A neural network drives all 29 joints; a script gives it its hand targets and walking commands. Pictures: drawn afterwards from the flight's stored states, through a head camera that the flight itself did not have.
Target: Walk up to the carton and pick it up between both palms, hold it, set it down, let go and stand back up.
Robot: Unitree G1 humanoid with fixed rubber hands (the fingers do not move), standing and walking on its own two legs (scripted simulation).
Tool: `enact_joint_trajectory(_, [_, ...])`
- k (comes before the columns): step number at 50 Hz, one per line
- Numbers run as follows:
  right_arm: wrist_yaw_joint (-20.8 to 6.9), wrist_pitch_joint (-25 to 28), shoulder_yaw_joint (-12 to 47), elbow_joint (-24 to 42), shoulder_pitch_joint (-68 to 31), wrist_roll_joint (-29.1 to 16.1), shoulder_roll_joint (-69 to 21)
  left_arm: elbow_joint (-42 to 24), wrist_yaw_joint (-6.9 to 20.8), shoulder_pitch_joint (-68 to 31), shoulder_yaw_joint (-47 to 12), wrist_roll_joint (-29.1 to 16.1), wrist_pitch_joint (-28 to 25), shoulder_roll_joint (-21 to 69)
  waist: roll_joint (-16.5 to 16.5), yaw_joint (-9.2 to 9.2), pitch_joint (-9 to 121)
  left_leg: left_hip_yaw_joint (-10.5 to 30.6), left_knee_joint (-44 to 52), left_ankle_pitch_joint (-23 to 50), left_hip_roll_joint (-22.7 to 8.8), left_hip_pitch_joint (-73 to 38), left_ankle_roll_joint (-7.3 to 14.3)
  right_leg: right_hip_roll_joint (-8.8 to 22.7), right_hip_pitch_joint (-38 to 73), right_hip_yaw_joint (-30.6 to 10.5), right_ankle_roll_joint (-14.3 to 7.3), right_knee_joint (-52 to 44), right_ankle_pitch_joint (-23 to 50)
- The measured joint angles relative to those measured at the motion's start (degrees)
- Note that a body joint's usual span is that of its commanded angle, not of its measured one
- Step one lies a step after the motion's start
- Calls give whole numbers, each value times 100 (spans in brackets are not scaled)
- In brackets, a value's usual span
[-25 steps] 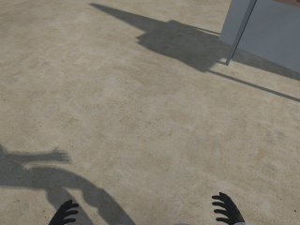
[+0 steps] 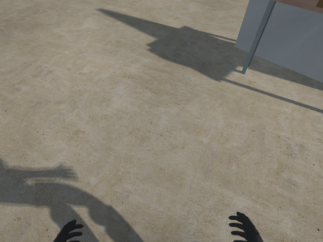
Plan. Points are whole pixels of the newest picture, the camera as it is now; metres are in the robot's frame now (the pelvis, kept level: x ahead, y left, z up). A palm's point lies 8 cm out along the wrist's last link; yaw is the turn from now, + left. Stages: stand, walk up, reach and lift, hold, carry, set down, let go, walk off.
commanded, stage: stand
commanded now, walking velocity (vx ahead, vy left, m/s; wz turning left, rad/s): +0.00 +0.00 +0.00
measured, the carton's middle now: out of the picture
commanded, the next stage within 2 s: none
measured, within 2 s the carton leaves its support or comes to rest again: neither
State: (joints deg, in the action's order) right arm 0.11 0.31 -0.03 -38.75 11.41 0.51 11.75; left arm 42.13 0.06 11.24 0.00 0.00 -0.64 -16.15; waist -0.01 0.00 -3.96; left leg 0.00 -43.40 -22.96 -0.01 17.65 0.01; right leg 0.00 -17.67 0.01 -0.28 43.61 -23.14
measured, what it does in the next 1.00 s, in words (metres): stands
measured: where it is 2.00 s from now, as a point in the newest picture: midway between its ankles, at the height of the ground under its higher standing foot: outside the picture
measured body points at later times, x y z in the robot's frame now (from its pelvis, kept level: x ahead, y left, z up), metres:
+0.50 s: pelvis +0.00 +0.00 +0.00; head +0.00 +0.00 +0.45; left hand +0.12 +0.27 -0.11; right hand +0.13 -0.23 -0.11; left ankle +0.01 +0.12 -0.71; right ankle +0.01 -0.12 -0.71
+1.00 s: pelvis -0.01 +0.00 +0.00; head -0.01 +0.00 +0.45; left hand +0.10 +0.27 -0.12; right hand +0.11 -0.24 -0.12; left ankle +0.01 +0.12 -0.71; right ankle +0.01 -0.12 -0.71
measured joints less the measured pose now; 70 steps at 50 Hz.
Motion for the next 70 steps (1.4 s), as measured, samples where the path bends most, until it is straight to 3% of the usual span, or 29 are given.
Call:
enact_joint_trajectory(45, [0,10,0,-517,0,0,0,548,-3,0,0,0,-7,-36,0,0,-156,0,36,78,0,-209,0,0,197,0,-4,-10,65])
enact_joint_trajectory(70, [0,10,0,-822,0,0,0,851,23,0,0,0,-10,-36,0,0,-187,0,514,376,0,-429,0,0,396,0,-19,-444,339])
